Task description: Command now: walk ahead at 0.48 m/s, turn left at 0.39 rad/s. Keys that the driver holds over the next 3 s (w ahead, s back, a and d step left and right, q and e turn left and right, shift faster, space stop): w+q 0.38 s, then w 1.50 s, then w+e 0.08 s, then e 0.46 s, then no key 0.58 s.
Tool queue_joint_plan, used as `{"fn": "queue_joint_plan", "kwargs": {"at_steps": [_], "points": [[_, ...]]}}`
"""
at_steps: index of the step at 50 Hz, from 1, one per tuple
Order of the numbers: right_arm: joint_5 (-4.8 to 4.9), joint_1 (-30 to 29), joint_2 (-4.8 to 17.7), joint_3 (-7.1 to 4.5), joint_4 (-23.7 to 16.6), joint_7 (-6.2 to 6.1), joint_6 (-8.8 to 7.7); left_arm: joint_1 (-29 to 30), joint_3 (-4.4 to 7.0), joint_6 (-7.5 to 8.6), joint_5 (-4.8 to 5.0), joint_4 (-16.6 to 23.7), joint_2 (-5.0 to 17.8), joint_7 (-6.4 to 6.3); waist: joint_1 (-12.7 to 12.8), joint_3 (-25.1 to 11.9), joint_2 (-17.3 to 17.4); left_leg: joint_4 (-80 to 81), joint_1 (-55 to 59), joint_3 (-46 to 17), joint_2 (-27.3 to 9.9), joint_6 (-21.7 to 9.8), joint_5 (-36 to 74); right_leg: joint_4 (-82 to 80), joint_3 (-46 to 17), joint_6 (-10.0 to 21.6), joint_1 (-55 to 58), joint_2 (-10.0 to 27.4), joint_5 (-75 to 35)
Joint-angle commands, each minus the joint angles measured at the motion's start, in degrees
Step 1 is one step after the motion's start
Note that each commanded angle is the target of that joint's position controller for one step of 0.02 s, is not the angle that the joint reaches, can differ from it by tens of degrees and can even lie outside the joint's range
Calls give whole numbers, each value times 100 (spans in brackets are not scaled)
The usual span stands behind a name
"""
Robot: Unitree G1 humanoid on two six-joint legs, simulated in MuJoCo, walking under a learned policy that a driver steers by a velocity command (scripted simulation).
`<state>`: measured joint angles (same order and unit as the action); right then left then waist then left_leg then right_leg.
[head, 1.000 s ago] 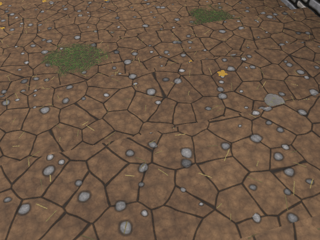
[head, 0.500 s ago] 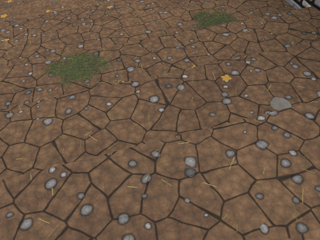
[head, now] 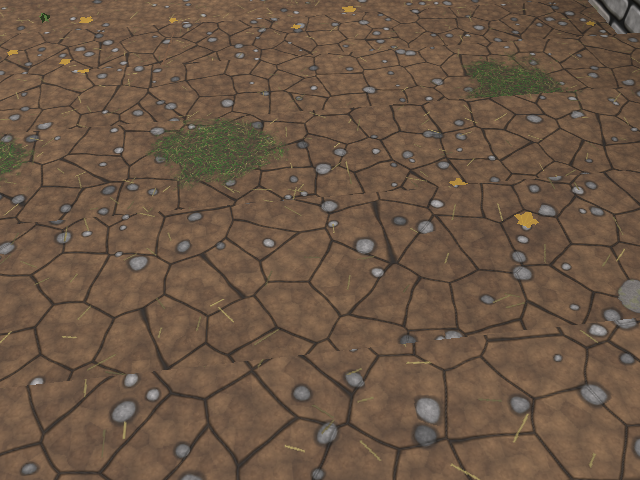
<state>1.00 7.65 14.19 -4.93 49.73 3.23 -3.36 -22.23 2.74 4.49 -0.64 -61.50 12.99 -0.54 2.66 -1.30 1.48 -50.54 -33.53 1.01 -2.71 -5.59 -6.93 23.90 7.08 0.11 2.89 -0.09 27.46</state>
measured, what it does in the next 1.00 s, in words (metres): goes down, turning left: left foot, then right foot 0.16 m lower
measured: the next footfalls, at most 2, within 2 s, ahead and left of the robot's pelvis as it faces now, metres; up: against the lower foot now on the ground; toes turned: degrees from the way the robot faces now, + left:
left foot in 0.02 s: +0.11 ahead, +0.11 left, +0.00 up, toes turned +3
right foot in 0.48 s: +0.46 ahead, -0.04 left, -0.16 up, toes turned +18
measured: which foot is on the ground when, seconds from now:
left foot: up 0.00-0.00, down 0.02-0.48, up 0.50-0.92, down 0.94-1.00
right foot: down 0.00-0.04, up 0.06-0.46, down 0.48-0.94, up 0.96-1.00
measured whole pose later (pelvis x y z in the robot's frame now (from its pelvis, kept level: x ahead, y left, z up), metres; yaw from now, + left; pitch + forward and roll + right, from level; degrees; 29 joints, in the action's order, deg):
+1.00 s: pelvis +0.56 +0.13 -0.15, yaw +18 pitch +3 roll -1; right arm 0.5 2.5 12.5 -2.4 37.3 1.7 -5.3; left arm -23.7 2.4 3.0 1.0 -53.9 14.9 0.0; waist 3.5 -0.1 -0.5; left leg -33.3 -27.7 1.1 1.7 -3.8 -9.0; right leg 55.5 -2.6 1.7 -14.0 -1.4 27.5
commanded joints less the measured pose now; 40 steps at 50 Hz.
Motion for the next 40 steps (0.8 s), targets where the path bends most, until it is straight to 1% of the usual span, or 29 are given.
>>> {"fn": "queue_joint_plan", "kwargs": {"at_steps": [1, 2, 3, 4, 5, 6, 7, 8, 9, 10, 11, 12, 14, 17, 21, 23, 24, 25, 26, 27, 28, 29, 30, 31, 32, 33, 35, 37, 40], "points": [[-6, 2111, 905, -348, 291, 118, -98, 1072, 166, 48, 76, 632, 1029, -60, -1423, -359, -695, 232, 2978, 731, 585, -304, -146, 2324, -5, 784, -1830, 1254, -6611], [-11, 3191, 1272, -489, 619, 15, -146, 1688, 192, 204, 115, 879, 1123, -65, -2128, -316, 65, 1299, 4143, 176, 447, -608, 402, 4774, 76, 461, -3167, 627, -4884], [66, 2358, 1439, -383, 391, 5, -204, 686, -8, 416, 154, 1028, 260, 72, -957, -321, 2217, 2494, 4544, -3040, -905, -1564, -27, 6904, -306, 241, -4942, -362, 213], [149, 1984, 725, -69, 36, 74, -286, 768, 20, 676, 220, 1168, 642, 180, -818, -453, 1728, 2832, 4289, -4059, -1203, -1777, 1342, 6755, -1404, 501, -5164, -128, 622], [55, 2023, 631, -69, 157, 103, -291, 1355, 65, 678, 477, 1496, 680, 210, -674, -278, 1112, 3118, 4157, -4298, -1439, -1825, 235, 6512, -1362, 555, -5818, -131, 199], [0, 1469, 599, -15, -73, 124, -328, 1727, 70, 597, 384, 1652, 713, 119, -427, 85, -420, 3123, 3253, -4075, -1337, -1594, 34, 5952, -1356, 591, -5520, 97, -252], [-4, 1108, 884, -70, -220, 45, -343, 1653, 71, 475, 225, 1695, 656, 53, -188, 41, -430, 2852, 2714, -3888, -1454, -1604, 391, 5483, -1427, 493, -5275, 284, -523], [-14, 809, 756, 15, -366, -12, -372, 1454, 95, 324, 143, 1627, 724, 35, 9, 208, -628, 2803, 1947, -3472, -1257, -1496, 508, 4891, -1480, 381, -4807, 507, -530], [25, 643, 761, 8, -418, -129, -325, 1498, 90, 259, 96, 1717, 727, 20, 154, 344, -576, 3036, 1305, -2882, -961, -1331, 300, 3888, -1349, 272, -4213, 544, -568], [-121, 723, 880, -32, -425, -254, -297, 1603, 51, 274, 16, 1704, 623, 73, 90, 285, -401, 2935, 1063, -2557, -722, -1235, 510, 3726, -1132, 248, -3895, 478, -1509], [-99, 888, 859, -34, -441, -349, -286, 1717, 34, 292, -68, 1751, 599, 122, 18, 233, -252, 2810, 927, -2204, -515, -1130, 941, 3320, -982, 248, -3727, 394, -2290], [-5, 1499, 615, 26, -296, -490, -332, 2293, 103, 388, -14, 1942, 782, 219, -280, 364, -211, 2529, 1388, -2001, -204, -913, 99, 2410, -1175, 337, -4301, 393, -3437], [41, 1790, 523, 28, -245, -607, -266, 2718, -47, 429, -198, 2159, 274, 390, -617, 217, -137, 2441, 705, -1480, 288, -562, -1161, 774, -796, 403, -3021, -46, -5631], [20, 2007, 372, 51, -162, -563, -152, 2731, -43, 286, -22, 2509, 219, 469, -618, 141, 277, 1753, 239, -1626, 323, -444, -1893, 630, -779, 447, -2082, -243, -5865], [162, 2176, 134, 77, -254, -654, 54, 2888, -2, 385, 29, 2681, 348, 408, -844, 425, 313, 221, 2130, -2106, 335, -250, -1960, -910, -1161, 259, -2866, 137, -5459], [195, 2142, 139, 40, -196, -719, 159, 1798, 101, 474, 25, 2289, 376, 332, -483, 241, 266, -1366, 2289, -1756, 546, -139, -1302, -1874, -1035, 235, -1989, 511, -6278], [92, 2113, 185, 20, -184, -632, 175, 686, 171, 432, -5, 1958, 404, 324, -7, -183, 140, -2568, 1171, -1479, 666, -50, -1663, -1075, -1199, 368, -355, 788, -6255], [51, 2409, -286, 134, -153, -482, 96, -594, 205, 399, -93, 1594, 590, 385, 333, -1027, -756, -4537, -874, -1350, 1168, 135, -4078, 883, -1649, 709, 2087, 1430, -7783], [235, 3072, -120, 224, -322, -434, -40, -1019, 322, 332, 66, 1329, 1016, 403, 119, -1658, -1764, -5703, -2354, -1607, 836, 292, -3993, 1749, -2815, 1255, 3367, 2209, -7533], [231, 2710, 369, 144, -469, -375, -175, -481, 321, 201, 172, 1643, 848, 393, 173, -1691, -1533, -4727, -2581, -1601, 409, 266, -3058, 1306, -2604, 1452, 2881, 2068, -6149], [352, 1954, 462, 129, -721, -366, -309, -417, 488, 134, 105, 1510, 1329, 244, 199, -1539, -1685, -5019, -3408, -1441, 372, 335, -2565, 590, -3634, 2205, 2703, 2599, -3533], [226, 1475, 592, 82, -777, -520, -275, -93, 395, 106, 31, 1529, 1051, 183, 42, -1273, -485, -4839, -3331, -1064, 129, 294, -1767, -377, -4422, 2080, 1643, 2521, -1388], [246, 1287, 580, 58, -875, -589, -161, 673, 277, 123, -72, 1646, 892, 114, -413, -559, -715, -4103, -2750, -1222, -10, 498, -1138, -700, -4572, 2225, 84, 2664, -2400], [74, 1314, 545, 63, -778, -597, -33, 1074, 134, 169, -74, 1631, 546, 143, -728, 18, -140, -3379, -1954, -1185, -364, 653, -1091, -710, -3883, 2011, -1250, 2266, -3125], [-45, 1275, 509, 40, -734, -576, 8, 1156, 93, 194, -2, 1617, 397, 183, -743, 253, -103, -2435, -1508, -1190, -532, 715, -960, -725, -3055, 1704, -1873, 1805, -3269], [-117, 1113, 313, 60, -763, -561, -11, 1053, 113, 197, -37, 1565, 508, 157, -680, 190, -198, -1873, -1048, -926, -524, 755, -610, -887, -2596, 1532, -2233, 1425, -3341], [-194, 606, 50, 154, -963, -471, -108, 727, 142, 167, 63, 1425, 655, 52, -459, 85, -562, -504, -452, -586, -439, 711, 405, -925, -1766, 1325, -2374, 993, -4248], [-128, 136, -165, 241, -1077, -403, -128, 241, 175, 102, 171, 1223, 754, -10, -216, -61, -588, 592, 36, -335, -167, 634, 976, -947, -1470, 1174, -2068, 884, -4429], [-41, -489, -91, 246, -1294, -312, -98, -204, 193, -3, 273, 1034, 814, 1, 55, 110, -506, 1406, -190, -211, -8, 487, 920, -885, -1610, 1130, -1174, 1083, -3747]]}}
